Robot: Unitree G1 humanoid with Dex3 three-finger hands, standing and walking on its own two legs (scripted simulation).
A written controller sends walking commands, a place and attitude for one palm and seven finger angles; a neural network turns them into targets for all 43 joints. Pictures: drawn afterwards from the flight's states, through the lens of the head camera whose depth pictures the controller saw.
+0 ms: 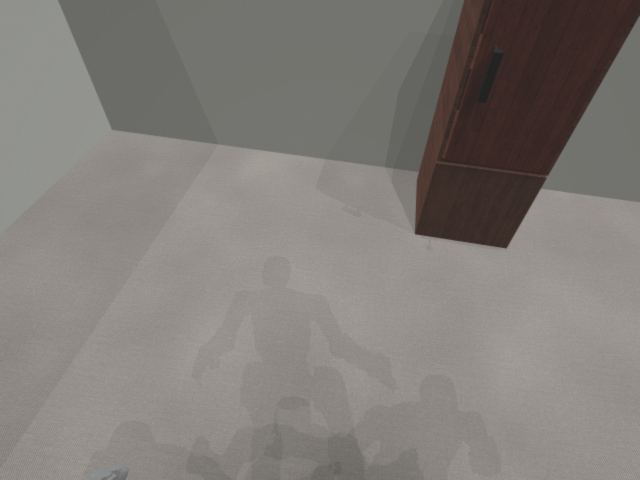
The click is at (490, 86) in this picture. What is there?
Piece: cupboard door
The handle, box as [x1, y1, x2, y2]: [477, 45, 503, 102]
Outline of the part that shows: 495,45 493,47 477,95 477,101 485,102 503,53 502,50 499,50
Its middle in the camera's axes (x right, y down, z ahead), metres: +0.50 -0.49 +1.15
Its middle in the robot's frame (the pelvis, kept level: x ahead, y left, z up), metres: +1.21 -0.43 -0.01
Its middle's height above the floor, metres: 0.76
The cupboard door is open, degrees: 0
